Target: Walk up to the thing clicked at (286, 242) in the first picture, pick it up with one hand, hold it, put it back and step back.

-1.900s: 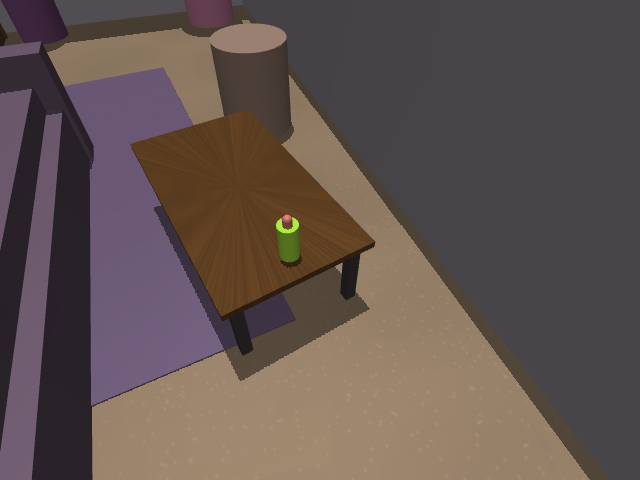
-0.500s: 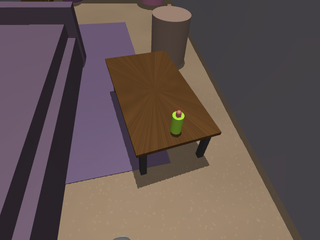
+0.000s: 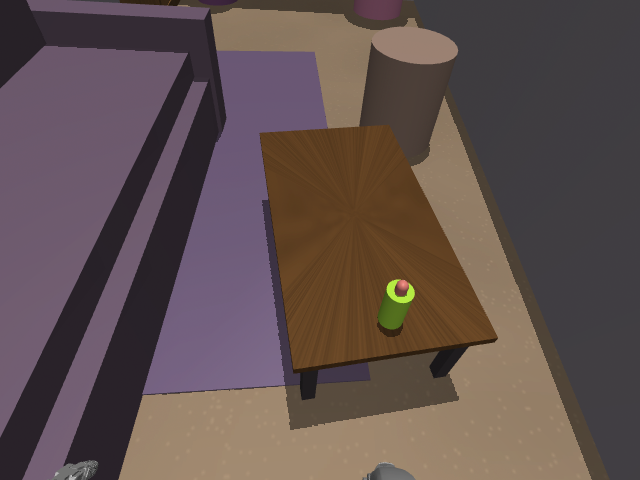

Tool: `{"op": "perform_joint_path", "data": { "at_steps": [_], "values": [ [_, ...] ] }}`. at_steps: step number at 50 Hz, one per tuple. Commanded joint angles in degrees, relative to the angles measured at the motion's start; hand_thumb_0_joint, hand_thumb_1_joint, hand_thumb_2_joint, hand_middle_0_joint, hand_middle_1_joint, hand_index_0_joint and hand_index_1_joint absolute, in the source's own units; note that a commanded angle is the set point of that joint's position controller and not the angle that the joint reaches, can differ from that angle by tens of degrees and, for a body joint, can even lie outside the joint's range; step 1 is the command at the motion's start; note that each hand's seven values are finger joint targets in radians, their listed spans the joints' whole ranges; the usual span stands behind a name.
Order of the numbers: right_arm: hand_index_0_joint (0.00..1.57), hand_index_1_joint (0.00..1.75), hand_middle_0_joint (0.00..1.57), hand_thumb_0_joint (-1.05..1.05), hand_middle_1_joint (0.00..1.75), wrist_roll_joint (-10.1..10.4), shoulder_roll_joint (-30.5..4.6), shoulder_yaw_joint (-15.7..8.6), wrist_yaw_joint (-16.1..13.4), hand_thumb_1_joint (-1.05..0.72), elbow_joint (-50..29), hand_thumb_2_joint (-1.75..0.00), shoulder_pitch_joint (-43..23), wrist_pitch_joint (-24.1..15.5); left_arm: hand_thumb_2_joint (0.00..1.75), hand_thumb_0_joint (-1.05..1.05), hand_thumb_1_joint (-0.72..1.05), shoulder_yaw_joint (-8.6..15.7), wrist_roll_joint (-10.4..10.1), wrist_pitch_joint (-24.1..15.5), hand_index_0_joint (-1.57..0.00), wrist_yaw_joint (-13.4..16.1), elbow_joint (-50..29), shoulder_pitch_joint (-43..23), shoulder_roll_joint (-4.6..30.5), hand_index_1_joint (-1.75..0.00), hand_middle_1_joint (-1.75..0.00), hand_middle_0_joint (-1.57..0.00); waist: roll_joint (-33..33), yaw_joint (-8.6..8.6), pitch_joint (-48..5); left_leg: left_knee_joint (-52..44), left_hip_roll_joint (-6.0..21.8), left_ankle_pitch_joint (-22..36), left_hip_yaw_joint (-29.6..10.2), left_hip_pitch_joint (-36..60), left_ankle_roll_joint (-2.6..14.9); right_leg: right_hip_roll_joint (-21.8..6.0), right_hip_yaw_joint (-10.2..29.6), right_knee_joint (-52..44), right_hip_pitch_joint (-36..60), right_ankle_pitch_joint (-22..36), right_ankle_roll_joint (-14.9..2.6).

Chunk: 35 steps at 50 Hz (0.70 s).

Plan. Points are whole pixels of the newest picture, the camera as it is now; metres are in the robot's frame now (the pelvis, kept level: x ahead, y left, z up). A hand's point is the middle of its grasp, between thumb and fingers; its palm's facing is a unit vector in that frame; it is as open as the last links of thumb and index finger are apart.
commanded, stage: walk up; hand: right
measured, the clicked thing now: (396, 301) +0.58 -0.20 -0.35
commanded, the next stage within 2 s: none
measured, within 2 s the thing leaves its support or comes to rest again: neither
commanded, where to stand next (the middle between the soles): +0.14 -0.06 m, yaw +10 degrees
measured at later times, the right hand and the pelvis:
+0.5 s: hand (539, 439) +0.22 -0.33 -0.14, palm faces -0.22 +0.89 -0.40, open 7.4 cm; pelvis +0.08 -0.08 -0.01, yaw +9 degrees
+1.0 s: hand (554, 455) +0.20 -0.34 -0.15, palm faces -0.23 +0.90 -0.36, open 7.4 cm; pelvis +0.03 -0.10 +0.00, yaw +12 degrees
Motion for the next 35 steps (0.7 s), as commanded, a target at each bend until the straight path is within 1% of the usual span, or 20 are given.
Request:
{"op": "perform_joint_path", "data": {
  "at_steps": [1,2,3,4,5,6,7,8,10,14,18,22,23,25,26,27,28,29,31,35],
  "values": [
    [0.20,0.30,0.20,0.00,0.30,0.35,-17.50,-5.60,-2.21,-0.90,-5.94,-0.90,-1.92,-0.17,0.90,0.00,0.90,3.27,-0.52,-2.48,-0.20,0.75,-6.04,1.82,8.23,-0.30,-0.30,-0.20,9.88,4.24,-3.36,3.36,10.33,41.41,-4.80,-8.98,10.29,3.50,-4.47,-9.99,15.41,0.45,-1.93],
    [0.20,0.30,0.20,0.00,0.30,0.66,-14.72,-4.62,-2.25,-0.90,-6.01,-0.90,-1.75,0.19,0.90,0.00,0.90,4.25,-0.16,-3.19,-0.20,1.18,-4.37,7.50,10.32,-0.30,-0.30,-0.20,3.73,7.23,-6.32,15.10,6.84,37.99,-2.63,-11.44,8.43,3.80,-3.33,-13.48,22.95,1.92,-2.60],
    [0.20,0.30,0.20,0.00,0.30,1.50,-10.94,-3.45,-2.30,-0.90,-6.32,-0.90,1.05,0.36,0.90,0.00,0.90,5.53,0.64,-3.93,-0.20,1.78,-4.20,12.07,14.76,-0.30,-0.30,-0.20,-9.96,8.53,-11.27,31.77,1.20,22.01,1.36,-18.71,5.39,-6.79,10.86,-18.72,30.07,3.66,-4.96],
    [0.20,0.30,0.20,0.00,0.30,2.04,-10.21,-2.94,-2.94,-0.90,-6.26,-0.90,1.42,0.65,0.90,0.00,0.90,4.98,-0.17,-3.95,-0.20,2.16,-5.05,10.06,16.52,-0.30,-0.30,-0.20,-14.99,6.07,-10.30,37.11,-4.55,-6.16,5.55,-30.52,4.12,-17.04,26.79,-24.45,33.54,10.49,-10.11],
    [0.20,0.30,0.20,0.00,0.30,1.37,-12.77,-3.34,-3.72,-0.90,-4.99,-0.90,2.02,0.99,0.90,0.00,0.90,4.70,-0.63,-3.71,-0.20,2.10,-6.50,4.43,17.15,-0.30,-0.30,-0.20,-14.48,4.40,-9.96,43.10,-0.32,-10.11,4.16,-30.51,4.61,-20.36,32.34,-26.39,29.37,5.29,-15.71],
    [0.20,0.30,0.20,0.00,0.30,0.80,-14.69,-4.14,-3.57,-0.90,-4.10,-0.90,-0.54,1.05,0.90,0.00,0.90,4.38,-1.24,-3.54,-0.20,2.12,-6.76,3.18,15.07,-0.30,-0.30,-0.20,-8.51,3.59,-4.98,44.20,1.86,-8.08,2.35,-28.03,4.48,-18.43,28.23,-27.42,20.89,2.39,-15.34],
    [0.20,0.30,0.20,0.00,0.30,1.32,-15.47,-4.25,-2.61,-0.90,-3.24,-0.90,-2.10,1.12,0.90,0.00,0.90,3.46,-1.28,-3.46,-0.20,2.36,-6.64,3.03,12.26,-0.30,-0.30,-0.20,-1.99,2.73,-1.49,42.03,2.52,-4.97,1.79,-25.54,4.50,-13.71,18.79,-25.62,16.49,6.37,-13.87],
    [0.20,0.30,0.20,0.00,0.30,1.62,-13.90,-4.08,-1.87,-0.90,-2.32,-0.90,-0.52,1.41,0.90,0.00,0.90,2.35,-1.30,-3.76,-0.20,2.86,-6.24,1.94,10.52,-0.30,-0.30,-0.20,-0.87,1.55,0.16,38.35,2.75,-1.82,1.47,-24.05,4.81,-9.95,10.15,-23.26,13.83,11.25,-10.42],
    [0.20,0.30,0.20,0.00,0.30,1.72,-10.82,-3.32,-0.91,-0.90,-1.72,-0.90,0.91,1.79,0.90,0.00,0.90,1.38,-1.10,-4.68,-0.20,3.56,-5.25,2.06,9.57,-0.30,-0.30,-0.20,-2.83,1.36,0.28,33.90,1.85,3.06,2.79,-21.01,4.24,-7.03,3.35,-21.81,11.25,21.01,-9.76],
    [0.20,0.30,0.20,0.00,0.30,1.40,-9.02,-2.67,-0.18,-0.90,-2.84,-0.90,-4.35,2.66,0.90,0.00,0.90,0.74,-1.06,-5.80,-0.20,4.64,-4.64,5.15,10.01,-0.30,-0.30,-0.20,-3.08,2.60,-2.68,22.75,0.89,3.78,2.70,-22.24,2.62,-10.10,1.81,-19.43,18.91,37.99,-11.82],
    [0.20,0.30,0.20,0.00,0.30,1.14,-9.68,-2.87,-0.22,-0.90,-4.17,-0.90,-8.43,3.92,0.90,0.00,0.90,0.12,-1.63,-5.21,-0.20,5.72,-4.77,5.60,11.07,-0.30,-0.30,-0.20,-3.11,3.54,-4.57,16.07,1.21,5.24,3.95,-20.12,3.08,-12.40,3.07,-15.25,22.13,45.04,-8.92],
    [0.20,0.30,0.20,0.00,0.30,0.41,-10.48,-3.66,0.14,-0.90,-4.42,-0.90,-9.33,4.97,0.90,0.00,0.90,-0.01,-1.97,-4.59,-0.20,6.09,-5.27,2.54,12.20,-0.30,-0.30,-0.20,-1.86,1.83,-5.53,10.47,1.57,6.12,5.08,-14.09,4.56,-13.44,2.91,-12.14,17.44,37.65,-9.40],
    [0.20,0.30,0.20,0.00,0.30,0.47,-10.39,-3.71,0.24,-0.90,-4.32,-0.90,-9.21,4.97,0.90,0.00,0.90,-0.15,-2.17,-4.38,-0.20,6.15,-5.13,2.64,12.16,-0.30,-0.30,-0.20,-1.15,1.52,-6.17,6.86,1.03,8.14,5.37,-12.78,5.29,-12.18,1.57,-9.72,18.30,35.94,-8.15],
    [0.20,0.30,0.20,0.00,0.30,0.21,-11.80,-4.27,0.15,-0.90,-3.85,-0.90,-8.20,4.60,0.90,0.00,0.90,-0.84,-2.21,-4.15,-0.20,6.13,-4.88,2.04,11.50,-0.30,-0.30,-0.20,1.85,0.34,-7.84,1.25,2.51,21.64,1.71,-5.52,7.56,-9.69,-0.36,-3.23,13.43,27.39,-5.46],
    [0.20,0.30,0.20,0.00,0.30,0.13,-14.69,-4.91,-0.05,-0.90,-4.08,-0.90,-8.97,4.38,0.90,0.00,0.90,-1.12,-2.57,-4.13,-0.20,6.13,-4.93,3.24,9.93,-0.30,-0.30,-0.20,8.50,0.93,-9.70,-0.42,8.79,33.77,-7.38,-1.28,10.84,-4.78,-3.97,3.47,9.14,20.72,-1.59],
    [0.20,0.30,0.20,0.00,0.30,0.27,-17.48,-5.31,-0.11,-0.90,-5.76,-0.90,-10.88,4.28,0.90,0.00,0.90,-1.54,-3.21,-3.83,-0.20,6.09,-4.68,5.29,7.74,-0.30,-0.30,-0.20,13.18,1.84,-11.79,-2.06,16.76,41.94,-19.17,0.01,17.32,2.59,-5.43,10.40,5.80,2.78,1.62],
    [0.20,0.30,0.20,0.00,0.30,0.96,-17.27,-4.95,-0.13,-0.90,-5.50,-0.90,-11.84,4.23,0.90,0.00,0.90,-0.98,-3.60,-2.92,-0.20,6.40,-3.53,3.86,8.10,-0.30,-0.30,-0.20,13.85,1.04,-11.84,-2.73,21.22,45.22,-21.84,-2.54,23.03,4.12,-3.28,12.88,7.60,-21.49,1.59],
    [0.20,0.30,0.20,0.00,0.30,0.92,-15.74,-4.78,-0.35,-0.90,-4.35,-0.90,-12.05,4.41,0.90,0.00,0.90,-0.96,-3.24,-2.69,-0.20,6.50,-3.12,1.83,8.52,-0.30,-0.30,-0.20,12.52,0.28,-10.70,-5.19,21.23,42.50,-22.68,-6.02,22.94,3.02,-0.22,15.11,8.46,-24.41,1.27],
    [0.20,0.30,0.20,0.00,0.30,0.82,-14.28,-3.79,-0.69,-0.90,-5.04,-0.90,-14.73,4.78,0.90,0.00,0.90,-0.67,-2.83,-1.81,-0.20,5.94,-1.97,1.57,8.43,-0.30,-0.30,-0.20,9.08,1.16,-8.36,-6.05,16.36,33.17,-15.26,-10.19,18.15,3.30,0.24,15.77,8.10,-22.92,-0.10],
    [0.20,0.30,0.20,0.00,0.30,0.01,-14.63,-3.97,0.07,-0.90,-4.62,-0.90,-17.53,5.64,0.90,0.00,0.90,-0.74,-2.74,-2.72,-0.20,6.51,1.41,4.92,8.37,-0.30,-0.30,-0.20,12.91,1.26,-8.02,-5.01,11.76,25.11,-11.61,-8.63,14.79,4.22,-2.69,6.73,7.78,-18.18,-0.16]
  ]
}}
